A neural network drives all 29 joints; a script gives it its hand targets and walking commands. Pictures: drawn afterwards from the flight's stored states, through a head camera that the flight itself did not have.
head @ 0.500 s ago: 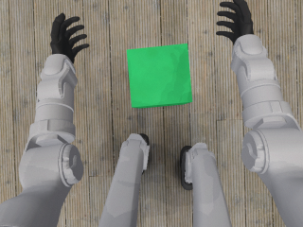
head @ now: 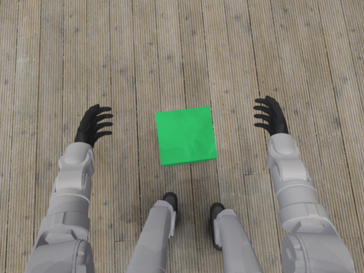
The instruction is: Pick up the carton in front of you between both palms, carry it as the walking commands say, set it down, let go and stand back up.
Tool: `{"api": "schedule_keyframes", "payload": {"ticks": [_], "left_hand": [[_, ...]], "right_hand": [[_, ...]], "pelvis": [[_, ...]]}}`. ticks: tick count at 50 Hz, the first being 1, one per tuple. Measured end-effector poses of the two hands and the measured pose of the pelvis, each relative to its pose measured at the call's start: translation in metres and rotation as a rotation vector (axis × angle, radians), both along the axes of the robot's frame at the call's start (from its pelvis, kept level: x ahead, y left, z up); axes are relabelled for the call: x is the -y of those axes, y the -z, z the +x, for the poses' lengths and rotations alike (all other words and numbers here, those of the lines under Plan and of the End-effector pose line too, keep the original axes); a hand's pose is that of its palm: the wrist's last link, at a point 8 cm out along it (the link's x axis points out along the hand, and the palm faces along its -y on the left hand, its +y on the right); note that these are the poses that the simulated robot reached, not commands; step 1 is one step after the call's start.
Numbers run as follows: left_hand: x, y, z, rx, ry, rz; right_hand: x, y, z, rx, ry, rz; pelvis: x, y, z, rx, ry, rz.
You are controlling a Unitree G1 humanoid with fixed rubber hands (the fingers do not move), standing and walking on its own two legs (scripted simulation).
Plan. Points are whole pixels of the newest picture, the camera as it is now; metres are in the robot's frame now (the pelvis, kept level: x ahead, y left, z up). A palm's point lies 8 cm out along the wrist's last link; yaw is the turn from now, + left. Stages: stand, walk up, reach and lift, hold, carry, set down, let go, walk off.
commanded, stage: let go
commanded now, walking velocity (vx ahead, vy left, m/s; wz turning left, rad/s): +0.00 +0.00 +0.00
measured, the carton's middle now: (185, 139) +0.43 +0.05 -0.57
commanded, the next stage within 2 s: stand in 1.02 s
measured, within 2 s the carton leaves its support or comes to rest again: neither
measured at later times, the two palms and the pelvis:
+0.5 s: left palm (64, 222) +0.21 +0.22 +0.01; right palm (350, 210) +0.26 -0.23 +0.00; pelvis +0.05 -0.02 +0.08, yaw +2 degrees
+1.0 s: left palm (61, 222) +0.21 +0.22 +0.02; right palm out of the picture +0.22 -0.25 +0.01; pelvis +0.06 -0.02 +0.08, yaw +2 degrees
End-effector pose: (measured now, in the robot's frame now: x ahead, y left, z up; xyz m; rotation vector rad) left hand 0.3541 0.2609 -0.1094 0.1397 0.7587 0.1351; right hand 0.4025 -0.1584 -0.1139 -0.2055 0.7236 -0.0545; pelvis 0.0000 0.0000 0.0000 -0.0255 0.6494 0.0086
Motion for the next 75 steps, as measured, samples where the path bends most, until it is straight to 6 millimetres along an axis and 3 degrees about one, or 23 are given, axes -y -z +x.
{"api": "schedule_keyframes", "payload": {"ticks": [10,21,27,35,44,52,61,66,75], "left_hand": [[0.0,-0.054,-0.056,-0.018,0.012,0.001],[0.028,-0.105,-0.129,-0.032,0.003,-0.001],[0.042,-0.119,-0.15,-0.036,0.012,-0.003],[0.055,-0.122,-0.147,-0.034,0.038,-0.008],[0.054,-0.122,-0.143,-0.047,0.045,0.001],[0.033,-0.126,-0.142,-0.057,0.005,0.056],[-0.005,-0.101,-0.163,-0.082,-0.053,0.095],[-0.013,-0.091,-0.178,-0.129,-0.057,0.103],[-0.02,-0.084,-0.196,-0.182,-0.06,0.111]], "right_hand": [[0.02,-0.049,-0.05,-0.012,-0.016,0.009],[0.058,-0.095,-0.121,-0.032,-0.021,0.015],[0.082,-0.115,-0.154,-0.041,-0.019,0.011],[0.102,-0.129,-0.177,-0.059,-0.005,0.01],[0.097,-0.13,-0.179,-0.068,-0.004,0.019],[0.087,-0.123,-0.18,-0.06,0.011,0.002],[0.118,-0.116,-0.2,-0.119,0.092,-0.139],[0.123,-0.116,-0.21,-0.145,0.113,-0.167],[0.113,-0.107,-0.224,-0.191,0.118,-0.154]], "pelvis": [[-0.005,-0.037,0.027,0.168,-0.011,0.009],[0.008,-0.07,0.048,0.408,-0.019,0.031],[0.02,-0.079,0.055,0.543,-0.024,0.045],[0.032,-0.081,0.056,0.671,-0.026,0.054],[0.03,-0.08,0.056,0.727,-0.021,0.052],[0.02,-0.077,0.057,0.717,-0.029,0.048],[0.009,-0.074,0.059,0.681,-0.028,0.032],[0.003,-0.075,0.058,0.68,-0.026,0.028],[-0.003,-0.076,0.054,0.687,-0.028,0.026]]}}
